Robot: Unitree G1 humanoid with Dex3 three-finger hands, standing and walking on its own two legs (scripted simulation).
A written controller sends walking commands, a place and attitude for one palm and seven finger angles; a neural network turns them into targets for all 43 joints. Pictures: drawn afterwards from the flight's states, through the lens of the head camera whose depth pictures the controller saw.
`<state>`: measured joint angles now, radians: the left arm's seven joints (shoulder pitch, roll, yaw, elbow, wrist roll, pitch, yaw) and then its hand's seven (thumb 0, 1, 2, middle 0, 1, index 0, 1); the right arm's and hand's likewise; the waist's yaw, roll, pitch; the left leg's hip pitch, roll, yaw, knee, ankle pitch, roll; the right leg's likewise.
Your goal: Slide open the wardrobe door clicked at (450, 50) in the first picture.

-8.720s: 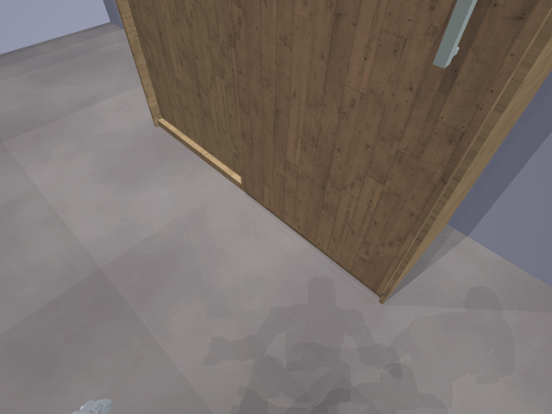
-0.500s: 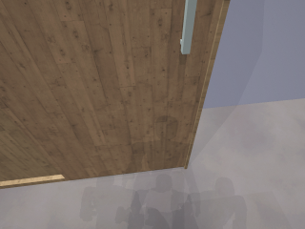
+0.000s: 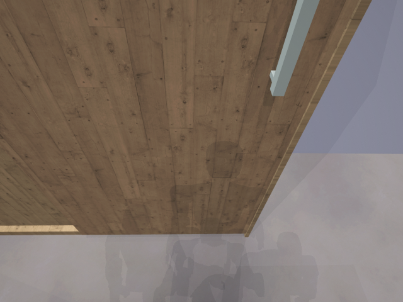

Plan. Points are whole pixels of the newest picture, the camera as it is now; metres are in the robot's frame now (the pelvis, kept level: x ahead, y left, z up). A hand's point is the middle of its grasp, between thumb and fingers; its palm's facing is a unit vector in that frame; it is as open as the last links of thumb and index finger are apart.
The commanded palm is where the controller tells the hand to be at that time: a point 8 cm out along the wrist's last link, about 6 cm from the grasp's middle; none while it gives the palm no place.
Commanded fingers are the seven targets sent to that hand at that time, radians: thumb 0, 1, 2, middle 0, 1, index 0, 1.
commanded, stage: come to a stop and stand still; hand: right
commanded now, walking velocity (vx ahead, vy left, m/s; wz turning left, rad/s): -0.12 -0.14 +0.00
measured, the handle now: (288, 43) +0.50 -0.10 +0.27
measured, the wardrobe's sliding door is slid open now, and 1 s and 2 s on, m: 0.00 0.00 0.00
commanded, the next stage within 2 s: look again from close up in 1.42 s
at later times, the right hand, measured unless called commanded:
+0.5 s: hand out of the picture -0.03 -0.22 -0.17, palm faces +0.08 +0.98 -0.20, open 7.3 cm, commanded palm none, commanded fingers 0.00 -0.90 -0.90 0.20 0.30 0.20 0.30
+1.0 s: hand out of the picture +0.01 -0.17 -0.17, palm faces +0.02 +0.97 -0.24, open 7.2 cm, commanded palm none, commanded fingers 0.00 -0.90 -0.90 0.20 0.30 0.20 0.30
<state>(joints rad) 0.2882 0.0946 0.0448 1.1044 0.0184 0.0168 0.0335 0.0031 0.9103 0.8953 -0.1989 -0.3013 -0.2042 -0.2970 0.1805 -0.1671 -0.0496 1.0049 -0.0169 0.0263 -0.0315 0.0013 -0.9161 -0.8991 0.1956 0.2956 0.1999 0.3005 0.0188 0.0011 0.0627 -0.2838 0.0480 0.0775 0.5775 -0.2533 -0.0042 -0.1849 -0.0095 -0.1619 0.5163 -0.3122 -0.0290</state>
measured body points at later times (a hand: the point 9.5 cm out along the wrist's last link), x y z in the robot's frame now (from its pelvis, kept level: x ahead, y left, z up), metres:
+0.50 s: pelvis -0.05 -0.02 +0.01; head -0.05 -0.04 +0.46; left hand +0.00 +0.22 -0.14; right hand -0.03 -0.27 -0.15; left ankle -0.01 +0.10 -0.71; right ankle -0.08 -0.15 -0.73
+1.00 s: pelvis -0.02 +0.01 +0.00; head -0.01 +0.04 +0.45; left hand -0.03 +0.22 -0.17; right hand +0.01 -0.22 -0.15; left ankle -0.05 +0.10 -0.73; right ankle -0.06 -0.11 -0.73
